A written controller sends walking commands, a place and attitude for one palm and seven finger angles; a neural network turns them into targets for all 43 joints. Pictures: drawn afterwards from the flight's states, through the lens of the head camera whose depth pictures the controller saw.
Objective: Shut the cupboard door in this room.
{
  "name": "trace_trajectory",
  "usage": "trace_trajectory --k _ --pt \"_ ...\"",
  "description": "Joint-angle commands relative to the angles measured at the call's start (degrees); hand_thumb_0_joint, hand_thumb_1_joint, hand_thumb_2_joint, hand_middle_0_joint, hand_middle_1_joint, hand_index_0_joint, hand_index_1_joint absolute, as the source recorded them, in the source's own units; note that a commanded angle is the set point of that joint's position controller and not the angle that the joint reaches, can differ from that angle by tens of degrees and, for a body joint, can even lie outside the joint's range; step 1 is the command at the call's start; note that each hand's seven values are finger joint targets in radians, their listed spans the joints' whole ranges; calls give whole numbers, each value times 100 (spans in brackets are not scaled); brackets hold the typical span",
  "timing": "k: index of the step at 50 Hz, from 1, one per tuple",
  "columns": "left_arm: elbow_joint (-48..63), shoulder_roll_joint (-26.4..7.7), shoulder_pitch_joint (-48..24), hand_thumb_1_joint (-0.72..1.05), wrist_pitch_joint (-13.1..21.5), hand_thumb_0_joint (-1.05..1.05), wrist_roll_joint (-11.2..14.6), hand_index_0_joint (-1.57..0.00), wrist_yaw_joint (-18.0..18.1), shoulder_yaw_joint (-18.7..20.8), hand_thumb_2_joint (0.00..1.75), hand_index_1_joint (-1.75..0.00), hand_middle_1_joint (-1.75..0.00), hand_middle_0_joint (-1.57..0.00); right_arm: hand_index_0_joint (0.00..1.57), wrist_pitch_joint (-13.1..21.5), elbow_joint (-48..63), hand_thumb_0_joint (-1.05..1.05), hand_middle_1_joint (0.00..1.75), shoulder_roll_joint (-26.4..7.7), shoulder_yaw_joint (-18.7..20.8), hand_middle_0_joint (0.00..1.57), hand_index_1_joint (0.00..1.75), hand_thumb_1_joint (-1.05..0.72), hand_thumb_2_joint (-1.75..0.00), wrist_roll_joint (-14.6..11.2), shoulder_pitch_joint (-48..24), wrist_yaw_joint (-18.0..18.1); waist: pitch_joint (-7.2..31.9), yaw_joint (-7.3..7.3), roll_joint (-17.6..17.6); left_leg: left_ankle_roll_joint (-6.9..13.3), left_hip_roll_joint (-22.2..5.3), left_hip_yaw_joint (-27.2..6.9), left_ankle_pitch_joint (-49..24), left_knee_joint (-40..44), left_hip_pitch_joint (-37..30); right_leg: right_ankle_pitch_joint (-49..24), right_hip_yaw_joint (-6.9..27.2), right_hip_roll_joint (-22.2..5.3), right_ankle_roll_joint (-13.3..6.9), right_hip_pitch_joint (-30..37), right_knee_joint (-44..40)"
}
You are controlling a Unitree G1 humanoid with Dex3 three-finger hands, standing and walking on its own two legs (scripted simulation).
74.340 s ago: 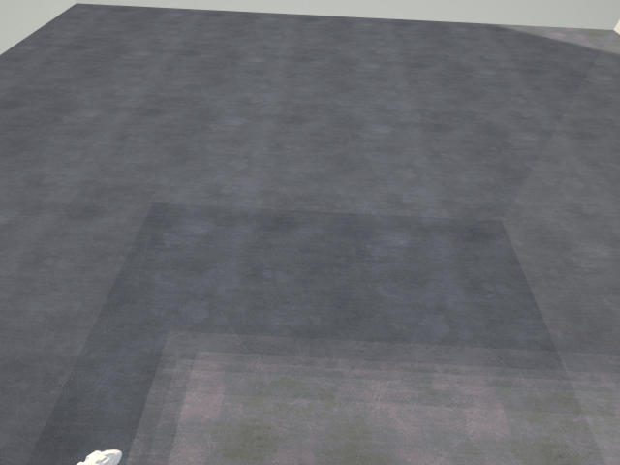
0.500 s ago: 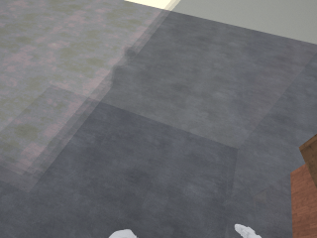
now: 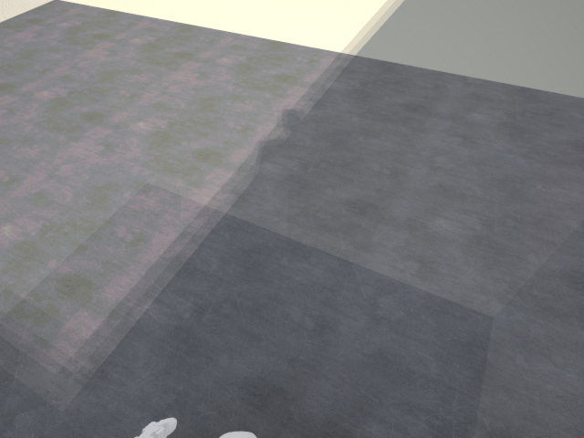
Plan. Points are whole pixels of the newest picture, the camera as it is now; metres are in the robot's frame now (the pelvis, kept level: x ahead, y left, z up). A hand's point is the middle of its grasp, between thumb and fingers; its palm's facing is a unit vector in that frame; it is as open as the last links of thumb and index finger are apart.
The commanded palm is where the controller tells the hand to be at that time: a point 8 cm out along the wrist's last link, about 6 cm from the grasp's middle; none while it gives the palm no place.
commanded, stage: walk to a spot facing it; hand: left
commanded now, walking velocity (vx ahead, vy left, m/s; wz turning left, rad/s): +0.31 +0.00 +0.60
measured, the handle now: out of the picture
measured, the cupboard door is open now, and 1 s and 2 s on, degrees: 18 18 18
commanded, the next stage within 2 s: turn to face it in 0.34 s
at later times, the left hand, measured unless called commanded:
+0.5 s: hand out of the picture +0.07 +0.23 -0.19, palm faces +0.35 -0.92 -0.20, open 7.4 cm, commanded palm none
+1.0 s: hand (168, 326) +0.34 +0.26 -0.17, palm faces +0.09 -0.97 -0.21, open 7.4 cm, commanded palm none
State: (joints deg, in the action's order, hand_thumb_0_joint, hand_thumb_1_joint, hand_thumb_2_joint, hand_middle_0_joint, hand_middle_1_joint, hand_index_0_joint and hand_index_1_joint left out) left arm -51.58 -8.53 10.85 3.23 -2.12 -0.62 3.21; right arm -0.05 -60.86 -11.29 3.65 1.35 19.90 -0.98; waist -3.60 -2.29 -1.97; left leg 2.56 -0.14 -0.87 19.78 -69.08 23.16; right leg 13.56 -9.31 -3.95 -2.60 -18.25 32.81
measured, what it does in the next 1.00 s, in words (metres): walks ahead: left foot, then right foot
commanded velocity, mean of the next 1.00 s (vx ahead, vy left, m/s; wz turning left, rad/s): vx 0.10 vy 0.00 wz -0.11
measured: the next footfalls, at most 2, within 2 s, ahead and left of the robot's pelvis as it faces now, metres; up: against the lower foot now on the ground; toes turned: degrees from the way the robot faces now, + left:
left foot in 0.42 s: +0.25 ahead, +0.16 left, +0.00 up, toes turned +20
right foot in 0.90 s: +0.33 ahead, -0.04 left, +0.00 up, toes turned +1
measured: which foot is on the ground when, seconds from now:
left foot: up 0.00-0.40, down 0.42-0.92, up 0.94-1.00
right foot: down 0.00-0.42, up 0.44-0.88, down 0.90-1.00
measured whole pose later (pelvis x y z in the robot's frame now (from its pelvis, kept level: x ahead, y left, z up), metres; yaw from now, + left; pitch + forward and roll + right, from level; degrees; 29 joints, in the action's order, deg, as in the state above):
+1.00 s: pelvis +0.28 +0.07 +0.00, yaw +3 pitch +0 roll -1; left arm -52.8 -9.4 11.4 -1.1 -1.6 0.0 3.5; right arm -2.6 -56.9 -12.3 2.6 0.5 12.8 1.8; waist -5.4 0.0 -2.1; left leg -2.2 -3.4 6.1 30.6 -56.8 20.8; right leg 18.0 -3.1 1.3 -2.2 -16.6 33.8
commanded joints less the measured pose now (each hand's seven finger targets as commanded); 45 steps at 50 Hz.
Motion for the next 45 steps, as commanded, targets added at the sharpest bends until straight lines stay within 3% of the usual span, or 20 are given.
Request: trace_trajectory --k 1,4,6,14,17,18,19,20,21,22,23,25,26,28,32,36,40,42,44,45 --pt "0 -613 751 90 169 0 35 -20 131 160 90 -30 -30 -20 20 72 477 0 30 -80 52 20 30 -90 -90 32 -111 -55 114 140 966 -125 -468 -75 -793 -333 1230 -341 844 -1491 -149 695 -2209" --pt "-152 -565 1062 90 246 0 31 -20 166 187 90 -30 -30 -20 20 12 628 0 30 23 65 20 30 -90 -90 48 -416 -95 143 157 611 -230 -534 66 -890 60 1670 -1533 419 -1554 -237 1214 -2116" --pt "-221 -635 1194 90 256 0 42 -20 168 168 90 -30 -30 -20 20 -1 785 0 30 28 26 20 30 -90 -90 43 -725 -125 187 218 630 -261 -556 183 -860 517 1858 -2255 130 -1551 -247 1650 -2006" --pt "-384 -1013 1457 90 154 0 35 -20 170 164 90 -30 -30 -20 20 23 1356 0 30 -178 -79 20 30 -90 -90 26 -1949 -258 -111 429 850 -57 -451 668 -660 2516 1458 -3015 -407 -1813 -260 2281 -1642" --pt "-312 -1251 1295 90 106 0 34 -20 166 235 90 -30 -30 -20 20 46 1401 0 30 -343 -37 20 30 -90 -90 38 -1678 -222 104 208 897 143 -145 939 -230 2893 462 -3989 -610 -1947 -213 2134 -846" --pt "-295 -1348 1224 90 79 0 45 -20 151 262 90 -30 -30 -20 20 57 1321 0 30 -524 14 20 30 -90 -90 53 -1288 -199 346 -2 791 210 77 1046 -270 3179 -304 -4097 -794 -1847 -106 1896 -102" --pt "-223 -1424 1093 90 46 0 94 -20 133 276 90 -30 -30 -20 20 77 1170 0 30 -760 98 20 30 -90 -90 84 -550 -162 717 -417 555 279 183 964 -742 3718 -1603 -3433 -1023 -1640 74 1205 1110" --pt "-30 -1240 1151 90 10 0 128 -20 58 273 90 -30 -30 -20 20 106 1057 0 30 -1478 265 20 30 -90 -90 139 172 -84 1391 -695 -680 797 -960 -861 -1317 4057 -3053 -958 -1017 -960 430 -267 2931" --pt "411 -1048 681 90 -6 0 148 -20 20 176 90 -30 -30 -20 20 119 1010 0 30 -2050 374 20 30 -90 -90 68 564 -2 1508 -781 -1264 1527 -2347 -3112 -2631 4656 -3614 2276 -244 -197 597 -1940 4337" --pt "622 -1070 447 90 -31 0 125 -20 85 187 90 -30 -30 -20 20 91 1010 0 30 -2045 316 20 30 -90 -90 -2 509 54 1313 -625 -77 1595 -2674 -3064 -2193 4791 -2986 2161 498 -321 491 -2091 4513" --pt "484 -857 468 90 -71 0 116 -20 156 129 90 -30 -30 -20 20 148 1194 0 30 -1752 221 20 30 -90 -90 2 8 147 1263 -335 -45 1316 -2381 -2656 -2017 4877 -2456 1732 730 -378 473 -2098 4573" --pt "41 -673 954 90 -210 0 27 -20 115 108 90 -30 -30 -20 20 209 1338 0 30 -1037 -25 20 30 -90 -90 -10 -851 208 683 100 -593 720 -1693 -1344 -1594 5215 -1243 957 918 -535 472 -1494 3923" --pt "-128 -584 1178 90 -277 0 19 -20 106 83 90 -30 -30 -20 20 241 1278 0 30 -840 -105 20 30 -90 -90 -10 -945 231 585 239 -671 576 -1476 -952 -1880 5278 -1038 686 914 -454 480 -1246 3673" --pt "-330 -519 1348 90 -358 0 57 -20 118 32 90 -30 -30 -20 20 273 1095 0 30 -680 -167 20 30 -90 -90 -27 -869 268 703 362 -467 510 -1371 -547 -2370 5329 -1018 429 979 -320 480 -866 3160" --pt "-330 -486 1023 90 -522 0 76 -20 123 34 90 -30 -30 -20 20 201 902 0 30 -609 -174 20 30 -90 -90 -35 -805 283 205 398 -288 460 -1411 -110 -1988 5597 -688 104 1051 -87 516 -727 2450" --pt "-37 -536 474 90 -600 0 69 -20 52 138 90 -30 -30 -20 20 112 876 0 30 -662 -68 20 30 -90 -90 13 -783 308 -90 324 -241 741 -1731 14 -1678 5532 -692 218 893 -32 512 -724 1807" --pt "177 -522 170 90 -576 0 54 -20 0 152 90 -30 -30 -20 20 57 779 0 30 -790 5 20 30 -90 -90 44 -605 336 118 182 -473 751 -1914 201 -2546 4975 -1297 492 623 104 448 -528 1162" --pt "210 -523 264 90 -529 0 58 -20 -10 163 90 -30 -30 -20 20 35 747 0 30 -882 50 20 30 -90 -90 42 -541 344 384 194 -530 612 -1900 346 -3113 4441 -1658 400 492 233 366 -183 586" --pt "160 -672 580 90 -453 0 48 -20 -16 203 90 -30 -30 -20 20 24 760 0 30 -908 88 20 30 -90 -90 -14 -532 325 580 361 -295 199 -1584 695 -3214 3571 -1564 -752 518 251 241 576 -495" --pt "84 -1050 950 90 -388 0 25 -20 25 280 90 -30 -30 -20 20 33 841 0 30 -787 96 20 30 -90 -90 -68 -521 296 874 492 431 -152 -1149 1077 -2356 2614 -783 -2572 1507 -429 -89 1568 -706"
